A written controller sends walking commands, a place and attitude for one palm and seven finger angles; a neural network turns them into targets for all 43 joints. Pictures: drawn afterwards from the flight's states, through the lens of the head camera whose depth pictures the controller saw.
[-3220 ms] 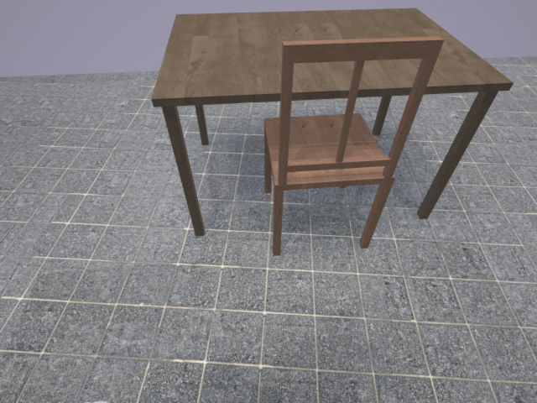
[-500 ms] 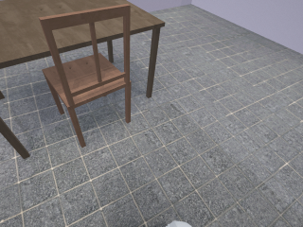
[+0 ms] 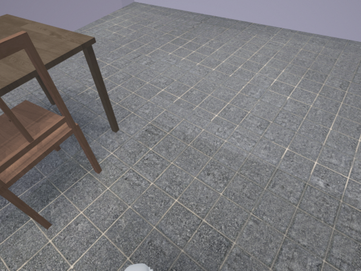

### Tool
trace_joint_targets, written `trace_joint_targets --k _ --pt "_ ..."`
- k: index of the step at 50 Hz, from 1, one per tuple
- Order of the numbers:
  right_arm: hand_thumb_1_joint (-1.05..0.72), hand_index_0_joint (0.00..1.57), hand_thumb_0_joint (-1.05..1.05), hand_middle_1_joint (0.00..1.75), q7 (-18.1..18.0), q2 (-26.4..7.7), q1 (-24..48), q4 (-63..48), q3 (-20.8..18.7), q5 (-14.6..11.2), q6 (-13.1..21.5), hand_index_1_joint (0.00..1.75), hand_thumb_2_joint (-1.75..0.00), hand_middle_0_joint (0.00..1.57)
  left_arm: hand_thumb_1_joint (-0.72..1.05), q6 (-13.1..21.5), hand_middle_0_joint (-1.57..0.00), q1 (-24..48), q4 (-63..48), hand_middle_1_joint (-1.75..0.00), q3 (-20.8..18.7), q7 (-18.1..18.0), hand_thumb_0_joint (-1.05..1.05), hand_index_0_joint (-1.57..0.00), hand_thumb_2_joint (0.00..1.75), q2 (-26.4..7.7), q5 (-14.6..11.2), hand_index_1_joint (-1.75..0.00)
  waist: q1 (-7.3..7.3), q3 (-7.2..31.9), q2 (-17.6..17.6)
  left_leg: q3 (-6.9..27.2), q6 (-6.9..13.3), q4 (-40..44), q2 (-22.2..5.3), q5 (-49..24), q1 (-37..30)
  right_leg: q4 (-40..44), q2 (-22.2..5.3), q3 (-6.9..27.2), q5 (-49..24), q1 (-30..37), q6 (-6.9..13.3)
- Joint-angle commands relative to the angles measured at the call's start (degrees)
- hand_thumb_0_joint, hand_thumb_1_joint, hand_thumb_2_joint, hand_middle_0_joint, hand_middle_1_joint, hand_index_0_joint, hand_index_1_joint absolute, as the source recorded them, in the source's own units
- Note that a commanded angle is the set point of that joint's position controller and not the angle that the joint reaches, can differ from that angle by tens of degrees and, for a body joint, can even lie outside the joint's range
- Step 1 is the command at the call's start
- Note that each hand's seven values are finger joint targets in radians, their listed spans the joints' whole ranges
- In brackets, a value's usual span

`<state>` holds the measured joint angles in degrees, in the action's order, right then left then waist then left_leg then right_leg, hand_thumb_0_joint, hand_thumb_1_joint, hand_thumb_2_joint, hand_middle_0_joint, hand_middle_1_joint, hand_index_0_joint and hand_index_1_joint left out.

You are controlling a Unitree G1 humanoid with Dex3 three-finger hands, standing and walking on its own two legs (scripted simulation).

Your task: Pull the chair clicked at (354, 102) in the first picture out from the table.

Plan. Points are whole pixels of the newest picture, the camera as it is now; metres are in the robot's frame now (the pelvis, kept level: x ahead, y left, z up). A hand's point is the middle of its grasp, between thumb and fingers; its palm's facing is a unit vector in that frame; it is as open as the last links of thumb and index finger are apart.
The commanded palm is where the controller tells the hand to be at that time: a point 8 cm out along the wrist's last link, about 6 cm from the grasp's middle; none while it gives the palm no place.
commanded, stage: walk to a spot facing it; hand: left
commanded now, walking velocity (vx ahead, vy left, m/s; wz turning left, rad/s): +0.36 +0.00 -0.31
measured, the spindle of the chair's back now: (7, 111) +0.66 +0.69 -0.07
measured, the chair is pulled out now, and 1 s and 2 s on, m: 0.00 0.00 0.00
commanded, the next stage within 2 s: turn to face it in 1.04 s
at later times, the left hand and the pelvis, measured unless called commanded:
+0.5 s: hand (98, 230) +0.27 +0.26 -0.19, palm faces -0.09 -0.99 -0.14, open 7.4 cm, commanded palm none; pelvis +0.23 +0.08 +0.00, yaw -12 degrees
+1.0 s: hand (159, 145) +0.60 +0.11 -0.19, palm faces -0.42 -0.90 -0.11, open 7.4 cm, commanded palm none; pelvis +0.43 +0.01 -0.03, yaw -26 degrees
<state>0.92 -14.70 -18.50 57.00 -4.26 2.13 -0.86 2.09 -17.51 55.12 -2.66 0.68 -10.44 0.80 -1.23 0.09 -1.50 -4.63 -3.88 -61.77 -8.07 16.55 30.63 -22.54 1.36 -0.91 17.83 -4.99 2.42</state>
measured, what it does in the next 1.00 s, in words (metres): walks ahead, turning right: left foot, then right foot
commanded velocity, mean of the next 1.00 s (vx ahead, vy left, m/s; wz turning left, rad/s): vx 0.32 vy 0.00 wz -0.47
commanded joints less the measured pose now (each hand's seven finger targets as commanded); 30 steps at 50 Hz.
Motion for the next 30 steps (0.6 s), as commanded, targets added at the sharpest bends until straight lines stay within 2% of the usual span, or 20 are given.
trace_joint_targets --k 1,5,8,10,11,12,13,14,15,16,17,18,19,20,21,22,24,26,29,30 --pt "-0.9 0.2 0.0 0.3 0.34 -2.03 7.52 -7.13 -0.18 -0.47 2.38 0.3 -0.9 0.2 0.9 1.89 -0.2 -5.83 -0.48 -0.3 -2.09 -0.86 0.0 -0.2 0.9 -9.84 0.24 -0.3 2.27 -6.56 8.29 -0.06 -0.96 2.61 -0.24 -5.44 10.74 10.7 -13.46 11.65 -19.48 1.79 7.09" --pt "-0.9 0.2 0.0 0.3 0.68 -1.35 12.88 -9.08 0.14 -0.67 2.86 0.3 -0.9 0.2 0.9 2.2 -0.2 -8.18 1.48 -0.3 -1.73 -1.54 0.0 -0.2 0.9 -9.12 0.47 -0.3 3.27 -7.02 8.85 0.01 0.07 7.46 0.52 -7.02 12.27 10.16 -13.46 12.76 -23.11 5.29 7.47" --pt "-0.9 0.2 0.0 0.3 0.89 -0.3 16.76 -10.3 0.76 -0.93 3.47 0.3 -0.9 0.2 0.9 2.09 -0.2 -9.06 2.59 -0.3 -1.57 -2.07 0.0 -0.2 0.9 -8.83 0.7 -0.3 3.93 -7.69 9.0 -1.29 1.43 15.79 2.35 -6.06 7.31 8.64 -12.91 12.18 -29.54 5.69 6.4" --pt "-0.9 0.2 0.0 0.3 0.49 -0.39 13.12 -9.4 0.58 -1.1 4.08 0.3 -0.9 0.2 0.9 2.16 -0.2 -7.53 2.77 -0.3 -1.88 -2.24 0.0 -0.2 0.9 -9.92 0.73 -0.3 1.62 -5.52 9.42 -2.57 3.07 22.28 5.12 -3.56 -4.85 3.35 -12.93 11.48 -39.66 2.4 5.74" --pt "-0.9 0.2 0.0 0.3 -0.17 -1.35 6.17 -7.14 0.31 -0.95 4.46 0.3 -0.9 0.2 0.9 2.3 -0.2 -6.15 2.78 -0.3 -2.08 -2.28 0.0 -0.2 0.9 -10.39 0.63 -0.3 -1.74 -2.19 8.31 -2.82 3.83 26.2 6.78 -5.26 -13.73 -3.22 -11.57 10.29 -44.8 1.21 4.78" --pt "-0.9 0.2 0.0 0.3 -0.81 -3.51 -3.61 -4.04 -0.29 -0.69 4.72 0.3 -0.9 0.2 0.9 2.35 -0.2 -5.5 2.88 -0.3 -2.39 -2.16 0.0 -0.2 0.9 -10.37 0.22 -0.3 -5.6 2.87 7.12 -1.4 4.37 29.95 6.84 -8.8 -25.79 -14.37 -9.12 8.84 -42.22 -1.95 3.12" --pt "-0.9 0.2 0.0 0.3 -1.59 -9.41 -11.97 -1.62 -1.73 0.06 4.85 0.3 -0.9 0.2 0.9 2.16 -0.2 -7.83 2.64 -0.3 -2.65 -1.59 0.0 -0.2 0.9 -7.73 -0.43 -0.3 -7.91 10.62 -2.82 10.12 6.72 31.63 -3.74 -6.7 -39.15 -29.67 -3.51 5.29 -23.48 -10.13 1.24" --pt "-0.9 0.2 0.0 0.3 -1.85 -15.14 -15.22 -1.13 -2.73 -0.04 4.93 0.3 -0.9 0.2 0.9 1.72 -0.2 -11.56 1.98 -0.3 -1.96 -0.85 0.0 -0.2 0.9 -3.86 -0.96 -0.3 -6.21 14.28 -19.2 32.71 11.3 41.23 -19.17 -3.5 -45.48 -49.35 3.63 2.11 12.8 -22.9 -0.67" --pt "-0.9 0.2 0.0 0.3 -2.05 -12.84 -11.14 -2.06 -1.76 -0.76 4.3 0.3 -0.9 0.2 0.9 1.61 -0.2 -9.36 1.5 -0.3 -2.14 -1.12 0.0 -0.2 0.9 -5.21 -0.56 -0.3 -4.64 10.26 -13.1 37.8 12.95 47.67 -20.68 3.83 -38.39 -55.66 0.56 6.68 12.27 -25.9 0.53" --pt "-0.9 0.2 0.0 0.3 -2.33 -8.52 -4.62 -2.69 -1.06 -0.75 4.54 0.3 -0.9 0.2 0.9 1.2 -0.2 -7.35 2.24 -0.3 -2.05 -1.11 0.0 -0.2 0.9 -4.93 -0.28 -0.3 -2.55 4.03 -9.57 31.52 10.6 50.43 -18.54 9.01 -31.14 -58.39 -2.53 6.65 5.9 -27.92 0.28" --pt "-0.9 0.2 0.0 0.3 -2.33 -4.66 -0.34 -3.77 0.06 -0.83 5.08 0.3 -0.9 0.2 0.9 0.94 -0.2 -4.74 2.52 -0.3 -2.26 -0.43 0.0 -0.2 0.9 -4.43 0.25 -0.3 -1.03 -2.37 -5.83 24.83 9.04 51.14 -15.47 6.58 -22.59 -57.51 -5.15 5.65 0.42 -28.2 -0.13" --pt "-0.9 0.2 0.0 0.3 -2.39 -1.92 1.0 -3.83 0.93 -0.76 5.68 0.3 -0.9 0.2 0.9 0.32 -0.2 -4.48 2.66 -0.3 -2.37 0.13 0.0 -0.2 0.9 -3.61 0.73 -0.3 0.67 -5.55 -4.34 18.93 7.48 51.59 -12.79 2.63 -16.72 -55.79 -6.36 5.11 -2.27 -26.23 -0.61" --pt "-0.9 0.2 0.0 0.3 -2.48 -0.18 1.46 -2.91 1.44 -0.96 6.27 0.3 -0.9 0.2 0.9 -0.35 -0.2 -5.63 3.42 -0.3 -2.17 0.54 0.0 -0.2 0.9 -2.76 0.88 -0.3 2.15 -5.59 -4.13 12.99 6.32 51.0 -10.98 -2.38 -14.56 -53.7 -7.2 4.38 -4.12 -23.83 -0.92" --pt "-0.9 0.2 0.0 0.3 -2.56 0.17 1.15 -2.42 1.42 -0.97 6.58 0.3 -0.9 0.2 0.9 -1.21 -0.2 -7.89 4.12 -0.3 -2.08 0.48 0.0 -0.2 0.9 -1.47 1.0 -0.3 3.15 -4.14 -5.11 9.0 5.31 50.93 -9.74 -5.48 -14.72 -52.91 -6.66 4.1 -4.97 -23.31 -1.39" --pt "-0.9 0.2 0.0 0.3 -2.63 0.49 1.35 -2.21 1.31 -1.21 6.69 0.3 -0.9 0.2 0.9 -1.88 -0.2 -9.25 4.32 -0.3 -2.18 0.38 0.0 -0.2 0.9 -0.96 0.99 -0.3 3.9 -3.42 -5.82 6.35 5.44 51.15 -9.29 -5.69 -14.88 -52.35 -6.55 3.79 -5.72 -23.9 -1.76" --pt "-0.9 0.2 0.0 0.3 -2.64 0.73 0.87 -1.92 1.24 -1.35 6.76 0.3 -0.9 0.2 0.9 -2.36 -0.2 -9.02 4.31 -0.3 -2.3 0.36 0.0 -0.2 0.9 -0.92 1.1 -0.3 4.04 -3.29 -4.71 4.52 5.54 51.58 -8.89 -6.68 -15.65 -51.61 -6.77 3.56 -7.03 -25.46 -2.04" --pt "-0.9 0.2 0.0 0.3 -2.72 1.58 -1.24 -1.22 0.68 -1.39 6.91 0.3 -0.9 0.2 0.9 -2.66 -0.2 -6.22 3.25 -0.3 -2.67 0.49 0.0 -0.2 0.9 -0.77 1.21 -0.3 3.65 -4.11 -2.19 2.5 5.42 52.28 -8.78 -9.64 -17.74 -50.12 -7.28 2.94 -10.06 -29.53 -2.72" --pt "-0.9 0.2 0.0 0.3 -2.75 0.87 -3.35 -0.73 0.69 -1.54 7.07 0.3 -0.9 0.2 0.9 -2.99 -0.2 -3.93 2.15 -0.3 -2.84 0.67 0.0 -0.2 0.9 -0.81 1.37 -0.3 3.2 -4.93 -1.43 0.37 4.48 52.43 -8.7 -12.74 -20.76 -49.06 -7.48 2.54 -12.4 -33.97 -3.38" --pt "-0.9 0.2 0.0 0.3 -3.08 1.35 -6.41 0.55 0.95 -1.74 7.16 0.3 -0.9 0.2 0.9 -3.23 -0.2 -0.46 0.78 -0.3 -3.18 0.87 0.0 -0.2 0.9 -1.18 1.25 -0.3 2.54 -6.12 -4.03 -1.75 2.09 51.66 -8.59 -18.72 -25.14 -46.5 -7.52 1.7 -14.66 -38.96 -3.79" --pt "-0.9 0.2 0.0 0.3 -3.16 1.16 -7.11 0.68 1.04 -1.73 7.17 0.3 -0.9 0.2 0.9 -3.38 -0.2 0.83 0.41 -0.3 -3.18 0.97 0.0 -0.2 0.9 -1.26 1.22 -0.3 2.33 -6.45 -3.64 -2.4 2.09 51.46 -8.92 -20.71 -26.65 -45.64 -7.52 1.24 -15.0 -40.18 -3.97"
